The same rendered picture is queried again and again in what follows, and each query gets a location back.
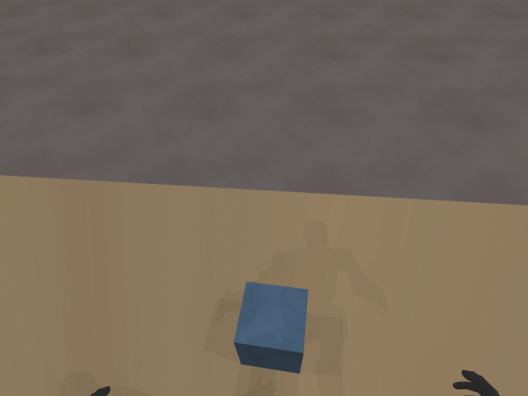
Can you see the right robot hand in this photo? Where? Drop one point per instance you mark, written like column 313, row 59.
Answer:
column 478, row 384

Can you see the carton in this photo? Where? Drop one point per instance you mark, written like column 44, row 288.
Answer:
column 271, row 327

